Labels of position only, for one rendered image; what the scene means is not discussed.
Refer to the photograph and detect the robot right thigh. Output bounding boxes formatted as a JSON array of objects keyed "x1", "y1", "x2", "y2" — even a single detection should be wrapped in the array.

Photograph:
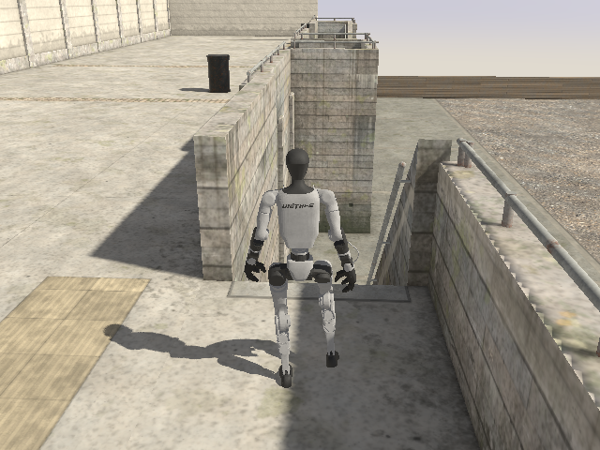
[{"x1": 312, "y1": 260, "x2": 333, "y2": 309}]

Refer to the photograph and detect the left robot hand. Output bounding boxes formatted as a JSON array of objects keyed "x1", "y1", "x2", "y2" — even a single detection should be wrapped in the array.
[{"x1": 244, "y1": 261, "x2": 266, "y2": 282}]

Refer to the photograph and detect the robot right forearm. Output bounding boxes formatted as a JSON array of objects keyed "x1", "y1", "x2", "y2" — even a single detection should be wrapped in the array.
[{"x1": 334, "y1": 227, "x2": 354, "y2": 272}]

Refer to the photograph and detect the right robot hand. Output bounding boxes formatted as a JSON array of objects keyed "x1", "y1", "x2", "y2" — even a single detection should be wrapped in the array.
[{"x1": 335, "y1": 268, "x2": 356, "y2": 293}]

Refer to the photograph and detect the robot left upper arm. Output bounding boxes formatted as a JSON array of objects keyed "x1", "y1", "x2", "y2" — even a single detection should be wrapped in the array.
[{"x1": 254, "y1": 189, "x2": 278, "y2": 241}]

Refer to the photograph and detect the robot left foot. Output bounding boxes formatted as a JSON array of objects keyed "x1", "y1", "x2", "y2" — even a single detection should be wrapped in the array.
[{"x1": 279, "y1": 364, "x2": 293, "y2": 388}]

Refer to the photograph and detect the robot right upper arm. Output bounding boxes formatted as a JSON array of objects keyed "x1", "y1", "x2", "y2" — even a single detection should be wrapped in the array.
[{"x1": 318, "y1": 188, "x2": 343, "y2": 242}]

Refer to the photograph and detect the robot left forearm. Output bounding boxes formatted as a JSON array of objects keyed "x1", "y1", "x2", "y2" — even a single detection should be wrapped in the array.
[{"x1": 247, "y1": 227, "x2": 264, "y2": 265}]

